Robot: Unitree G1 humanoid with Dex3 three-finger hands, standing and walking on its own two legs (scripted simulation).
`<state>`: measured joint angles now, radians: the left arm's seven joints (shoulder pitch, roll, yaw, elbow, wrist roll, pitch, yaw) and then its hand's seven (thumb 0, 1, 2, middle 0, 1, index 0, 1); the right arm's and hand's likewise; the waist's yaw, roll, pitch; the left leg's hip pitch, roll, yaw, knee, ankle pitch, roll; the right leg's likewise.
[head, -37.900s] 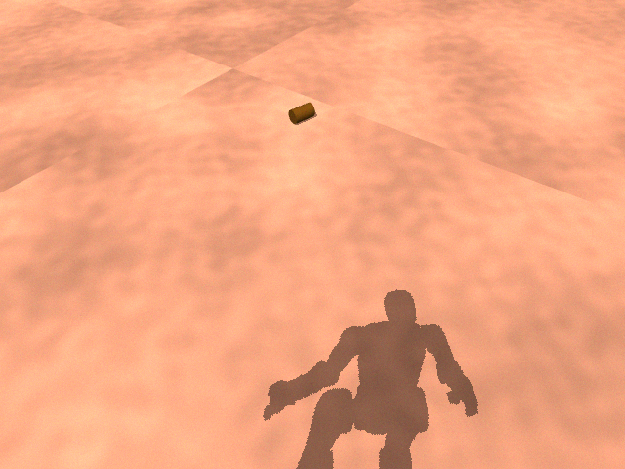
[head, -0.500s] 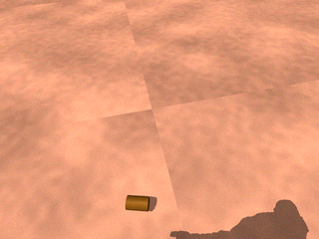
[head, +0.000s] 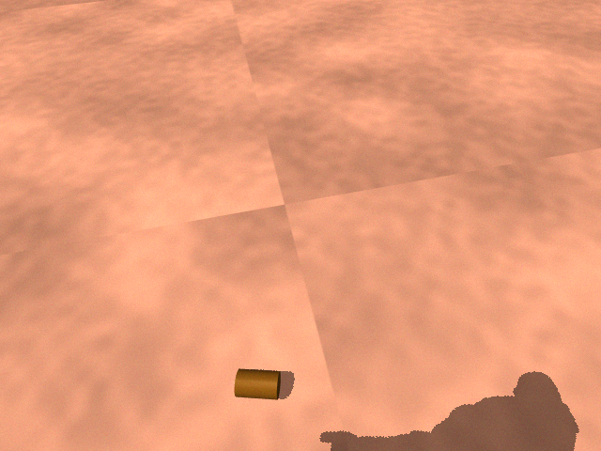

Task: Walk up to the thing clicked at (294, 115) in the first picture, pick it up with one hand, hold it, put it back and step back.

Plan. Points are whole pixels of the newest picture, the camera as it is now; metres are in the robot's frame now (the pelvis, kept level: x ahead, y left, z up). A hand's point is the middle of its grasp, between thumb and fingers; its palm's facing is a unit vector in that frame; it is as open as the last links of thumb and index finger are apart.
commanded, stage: stand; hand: left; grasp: from above
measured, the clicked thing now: (258, 384) +0.46 +0.19 -0.74
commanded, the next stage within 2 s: step back in 0.48 s
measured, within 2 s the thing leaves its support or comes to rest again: neither
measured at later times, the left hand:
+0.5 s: hand out of the picture +0.08 +0.25 -0.16, palm faces +0.01 -0.94 -0.33, open 7.4 cm
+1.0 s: hand out of the picture +0.06 +0.31 -0.18, palm faces -0.08 -0.94 -0.34, open 7.4 cm
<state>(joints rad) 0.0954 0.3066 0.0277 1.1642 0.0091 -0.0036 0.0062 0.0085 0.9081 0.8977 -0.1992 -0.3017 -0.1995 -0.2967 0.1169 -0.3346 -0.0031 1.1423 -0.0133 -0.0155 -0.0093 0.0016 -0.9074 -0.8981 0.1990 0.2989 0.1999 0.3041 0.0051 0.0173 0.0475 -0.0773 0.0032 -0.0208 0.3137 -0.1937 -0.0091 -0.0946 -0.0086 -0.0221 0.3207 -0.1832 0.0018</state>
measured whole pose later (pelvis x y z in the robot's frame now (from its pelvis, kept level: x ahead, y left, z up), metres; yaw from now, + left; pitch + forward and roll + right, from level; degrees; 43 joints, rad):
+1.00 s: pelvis -0.08 +0.06 -0.01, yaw -3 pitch -1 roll -1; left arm 0.08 0.38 0.06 0.88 0.01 0.07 0.03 0.01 0.91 0.90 -0.20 -0.30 -0.20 -0.30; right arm 0.15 -0.35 -0.05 0.93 -0.02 0.03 -0.02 0.00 -0.90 -0.90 0.20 0.30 0.20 0.30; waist -0.02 -0.05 0.20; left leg -0.25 -0.03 0.03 0.55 -0.28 0.07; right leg -0.47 0.13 0.17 1.13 -0.47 -0.01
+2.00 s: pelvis -0.37 +0.03 -0.03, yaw -8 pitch -2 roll +0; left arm 0.19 0.41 0.10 0.84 0.02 0.06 0.00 0.01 0.91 0.90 -0.20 -0.30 -0.20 -0.30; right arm 0.08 -0.40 -0.04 0.78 -0.02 0.02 -0.01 0.00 -0.90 -0.90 0.20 0.30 0.20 0.30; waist 0.04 -0.01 0.19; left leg -0.42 0.07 0.01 0.67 -0.21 -0.03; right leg -0.23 0.02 0.08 0.69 -0.42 0.01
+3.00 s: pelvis -0.67 -0.01 -0.03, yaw +0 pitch -2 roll +0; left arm 0.26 0.38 0.07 0.94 0.04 -0.03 0.00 0.01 0.90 0.90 -0.20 -0.30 -0.20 -0.30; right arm 0.24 -0.41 -0.07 0.98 -0.03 0.04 0.03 0.00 -0.91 -0.90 0.20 0.30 0.20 0.30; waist 0.03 0.05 0.07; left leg -0.28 -0.01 -0.06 0.71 -0.49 -0.01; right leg -0.24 -0.03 -0.02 0.65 -0.38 -0.01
